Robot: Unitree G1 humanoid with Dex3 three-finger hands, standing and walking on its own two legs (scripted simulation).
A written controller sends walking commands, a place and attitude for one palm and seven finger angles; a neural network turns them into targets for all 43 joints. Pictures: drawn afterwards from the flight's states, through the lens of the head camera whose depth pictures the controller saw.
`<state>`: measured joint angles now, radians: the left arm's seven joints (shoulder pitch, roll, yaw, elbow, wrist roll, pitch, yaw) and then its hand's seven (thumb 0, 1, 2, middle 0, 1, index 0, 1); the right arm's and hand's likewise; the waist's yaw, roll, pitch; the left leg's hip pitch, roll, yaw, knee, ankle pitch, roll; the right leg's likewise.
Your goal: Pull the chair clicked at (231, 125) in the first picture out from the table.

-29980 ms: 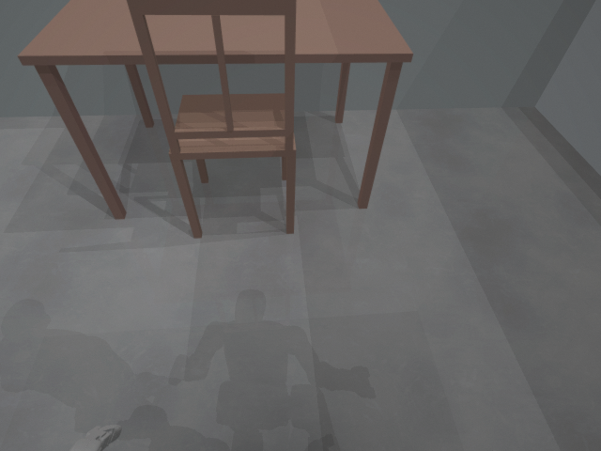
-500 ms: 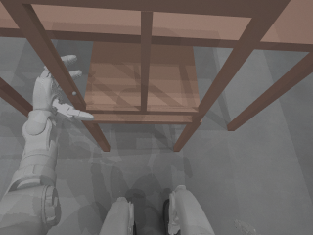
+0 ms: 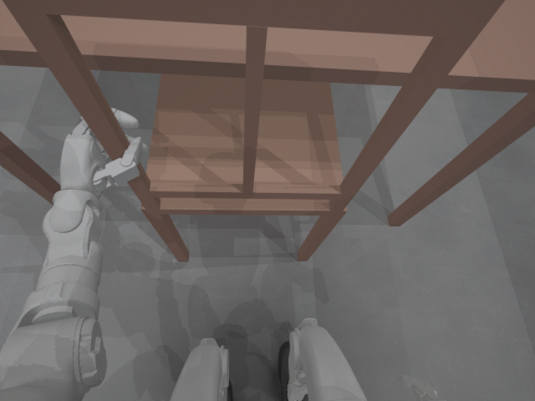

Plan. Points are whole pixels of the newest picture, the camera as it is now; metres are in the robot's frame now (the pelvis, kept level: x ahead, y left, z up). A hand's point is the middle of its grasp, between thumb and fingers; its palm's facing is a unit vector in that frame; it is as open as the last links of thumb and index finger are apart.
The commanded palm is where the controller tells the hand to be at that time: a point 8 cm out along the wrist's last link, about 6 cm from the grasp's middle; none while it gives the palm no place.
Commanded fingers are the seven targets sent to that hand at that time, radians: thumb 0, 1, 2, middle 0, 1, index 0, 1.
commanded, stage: hook a spindle and tug to test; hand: left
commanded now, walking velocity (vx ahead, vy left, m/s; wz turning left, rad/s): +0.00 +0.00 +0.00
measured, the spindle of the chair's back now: (250, 133) +0.47 +0.01 +0.06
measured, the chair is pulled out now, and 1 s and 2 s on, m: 0.00 0.04 0.16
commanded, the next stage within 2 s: step backward, pulling the chair out in 0.58 s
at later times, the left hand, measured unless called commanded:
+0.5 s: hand (130, 183) +0.42 +0.18 +0.02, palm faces -0.01 -1.00 -0.04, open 5.7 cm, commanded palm +0.39 +0.23 +0.02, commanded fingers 0.00 0.90 0.90 -0.50 -1.45 -0.50 -1.45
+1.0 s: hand (134, 193) +0.40 +0.17 +0.03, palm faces +0.10 -0.98 -0.14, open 5.9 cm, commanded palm +0.39 +0.22 +0.03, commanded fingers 0.00 0.90 0.90 -0.50 -1.45 -0.50 -1.45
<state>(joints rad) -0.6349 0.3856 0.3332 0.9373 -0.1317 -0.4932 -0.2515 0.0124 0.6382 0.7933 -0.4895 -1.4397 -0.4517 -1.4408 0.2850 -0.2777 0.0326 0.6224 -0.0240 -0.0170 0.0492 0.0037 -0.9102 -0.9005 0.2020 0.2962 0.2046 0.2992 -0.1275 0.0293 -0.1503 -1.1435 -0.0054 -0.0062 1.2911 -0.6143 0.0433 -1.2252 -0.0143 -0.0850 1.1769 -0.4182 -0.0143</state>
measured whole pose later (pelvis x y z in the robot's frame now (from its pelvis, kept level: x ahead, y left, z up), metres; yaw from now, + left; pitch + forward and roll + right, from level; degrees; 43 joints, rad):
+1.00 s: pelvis +0.02 +0.00 +0.09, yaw +1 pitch +13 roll -1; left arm -0.50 0.25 0.14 1.03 -0.05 -0.24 0.06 0.09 0.61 0.73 -0.37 -1.18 -0.49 -1.45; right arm 0.33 -0.25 0.02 0.64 0.06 0.06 -0.09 0.00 -0.91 -0.90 0.20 0.30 0.21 0.30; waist -0.08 -0.01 -0.02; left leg -0.56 -0.03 0.01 0.73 -0.40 0.04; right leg -0.65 -0.02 -0.06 0.66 -0.24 0.00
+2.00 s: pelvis -0.09 -0.01 +0.10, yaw -1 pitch +2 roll +2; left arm -0.42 0.15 0.05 1.05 -0.08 -0.23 0.11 0.05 0.59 0.72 -0.31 -1.17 -0.50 -1.45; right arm 0.21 -0.23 0.02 0.76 0.06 -0.03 -0.10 0.01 -0.91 -0.90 0.20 0.30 0.21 0.30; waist -0.04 -0.01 0.09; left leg -0.49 -0.02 0.09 0.74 -0.43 -0.01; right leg -0.51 -0.05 0.01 0.69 -0.22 0.00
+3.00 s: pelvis -0.28 +0.03 +0.11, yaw -4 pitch +2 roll +2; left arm -0.50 0.15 0.07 1.07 -0.05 -0.19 0.10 0.01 0.59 0.68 -0.22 -1.15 -0.50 -1.45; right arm 0.15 -0.23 0.01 0.79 0.05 -0.02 -0.09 0.01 -0.91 -0.90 0.21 0.30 0.21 0.30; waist -0.06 0.00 0.17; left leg -0.44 0.02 -0.04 0.80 -0.46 -0.05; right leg -0.40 -0.04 -0.06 0.56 -0.19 -0.03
